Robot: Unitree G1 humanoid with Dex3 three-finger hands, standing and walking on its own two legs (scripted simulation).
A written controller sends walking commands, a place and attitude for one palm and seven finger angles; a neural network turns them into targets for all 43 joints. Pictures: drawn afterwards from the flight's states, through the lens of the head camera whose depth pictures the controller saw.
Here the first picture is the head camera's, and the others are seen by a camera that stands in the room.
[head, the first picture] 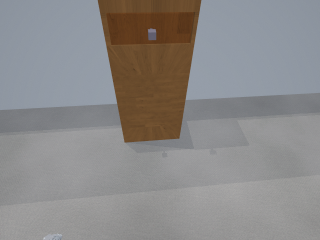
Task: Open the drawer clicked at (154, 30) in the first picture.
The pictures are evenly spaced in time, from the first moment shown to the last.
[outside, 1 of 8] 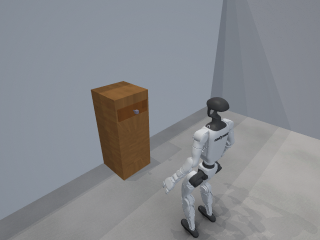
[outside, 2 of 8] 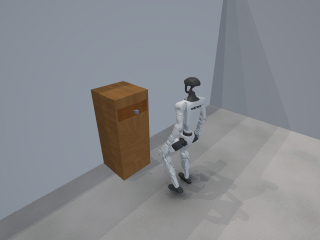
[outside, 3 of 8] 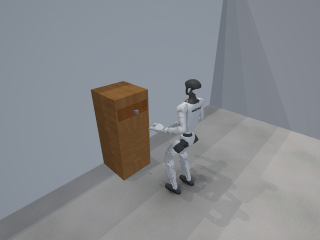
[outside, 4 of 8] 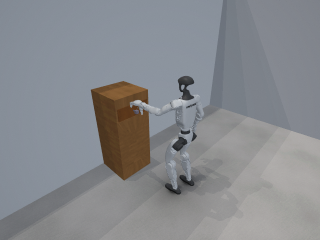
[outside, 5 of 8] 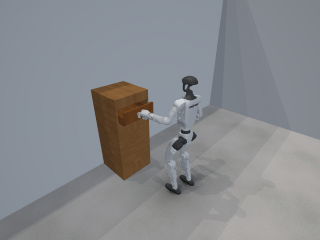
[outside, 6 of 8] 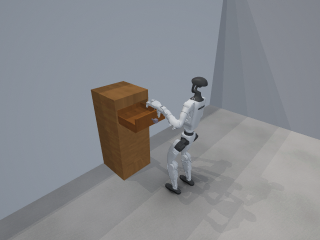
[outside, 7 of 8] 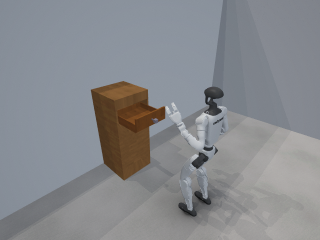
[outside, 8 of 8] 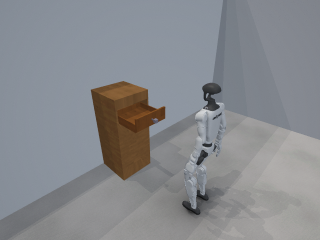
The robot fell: no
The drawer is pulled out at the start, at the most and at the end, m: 0.00 0.30 0.29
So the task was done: yes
